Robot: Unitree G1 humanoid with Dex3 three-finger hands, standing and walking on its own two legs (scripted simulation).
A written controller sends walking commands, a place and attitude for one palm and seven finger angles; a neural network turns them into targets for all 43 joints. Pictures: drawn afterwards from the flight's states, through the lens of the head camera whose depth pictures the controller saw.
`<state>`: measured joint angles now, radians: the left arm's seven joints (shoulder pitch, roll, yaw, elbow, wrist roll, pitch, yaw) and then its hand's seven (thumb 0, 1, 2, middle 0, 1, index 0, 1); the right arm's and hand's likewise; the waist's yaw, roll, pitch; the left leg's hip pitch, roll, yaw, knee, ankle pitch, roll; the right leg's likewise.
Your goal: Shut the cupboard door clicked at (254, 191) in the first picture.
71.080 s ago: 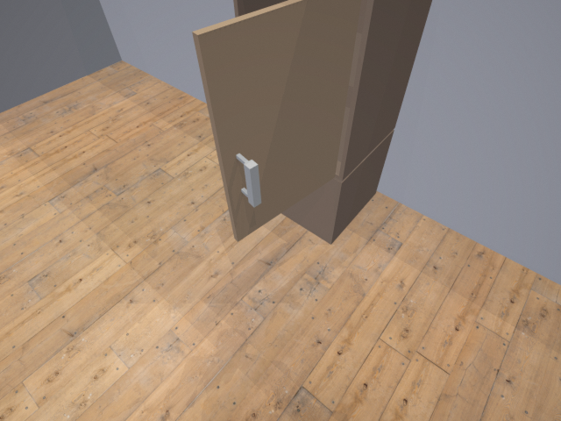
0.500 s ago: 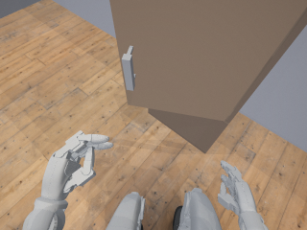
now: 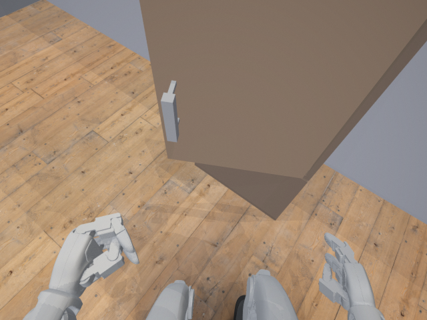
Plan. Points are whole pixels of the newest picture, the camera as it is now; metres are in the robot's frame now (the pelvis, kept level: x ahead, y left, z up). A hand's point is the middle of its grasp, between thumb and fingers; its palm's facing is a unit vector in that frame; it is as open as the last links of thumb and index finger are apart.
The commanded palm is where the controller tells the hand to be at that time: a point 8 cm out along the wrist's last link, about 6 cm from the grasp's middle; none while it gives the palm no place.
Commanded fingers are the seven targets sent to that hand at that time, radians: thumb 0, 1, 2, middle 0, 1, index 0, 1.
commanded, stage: raise the hand and make a fist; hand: left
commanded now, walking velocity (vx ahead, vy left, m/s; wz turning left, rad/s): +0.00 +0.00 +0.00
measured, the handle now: (173, 112) +0.52 +0.13 +0.02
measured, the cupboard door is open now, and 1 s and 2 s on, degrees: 29 29 29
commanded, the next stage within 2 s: bring the fist close to the handle in 0.78 s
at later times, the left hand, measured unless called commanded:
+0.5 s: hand (111, 241) +0.23 +0.18 +0.05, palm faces -0.05 -1.00 -0.06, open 3.1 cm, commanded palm +0.20 +0.23 +0.05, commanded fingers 0.00 0.90 0.90 -1.30 -1.50 -1.30 -1.50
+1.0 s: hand (115, 250) +0.22 +0.17 +0.05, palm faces -0.09 -1.00 -0.04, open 3.1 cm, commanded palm +0.22 +0.22 +0.04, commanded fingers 0.00 0.90 0.90 -1.30 -1.50 -1.30 -1.50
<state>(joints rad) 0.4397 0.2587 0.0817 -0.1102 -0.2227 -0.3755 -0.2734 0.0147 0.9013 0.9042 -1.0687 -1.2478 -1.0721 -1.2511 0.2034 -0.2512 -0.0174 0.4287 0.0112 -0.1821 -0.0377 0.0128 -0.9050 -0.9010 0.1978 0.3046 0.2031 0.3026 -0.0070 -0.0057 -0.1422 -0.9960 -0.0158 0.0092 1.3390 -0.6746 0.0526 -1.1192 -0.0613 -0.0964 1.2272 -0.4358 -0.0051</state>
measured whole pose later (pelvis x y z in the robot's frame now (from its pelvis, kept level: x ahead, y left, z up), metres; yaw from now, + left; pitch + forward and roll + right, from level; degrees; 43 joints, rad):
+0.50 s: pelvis +0.01 -0.02 +0.00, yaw +0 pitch +20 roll -2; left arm 0.38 0.26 0.19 -0.05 -0.30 -0.41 -0.32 0.01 0.90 0.90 -1.30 -1.50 -1.30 -1.50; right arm 0.24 -0.24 0.00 0.47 0.02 -0.15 -0.03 0.01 -0.90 -0.90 0.20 0.30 0.20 0.30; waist 0.00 0.02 -0.17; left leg -1.00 -0.01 -0.01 1.33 -0.68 0.03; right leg -1.12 -0.05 -0.11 1.23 -0.45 -0.03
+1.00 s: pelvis -0.01 -0.01 +0.00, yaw +1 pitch +19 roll -2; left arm 0.35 0.26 0.14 -0.03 -0.28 -0.43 -0.32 0.02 0.90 0.90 -1.30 -1.50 -1.30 -1.50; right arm 0.23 -0.25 0.02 0.44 0.01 -0.17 -0.05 0.01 -0.90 -0.90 0.20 0.30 0.20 0.30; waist 0.00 0.02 -0.15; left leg -1.01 -0.01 -0.01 1.35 -0.67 0.04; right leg -1.13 -0.06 -0.11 1.24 -0.43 -0.02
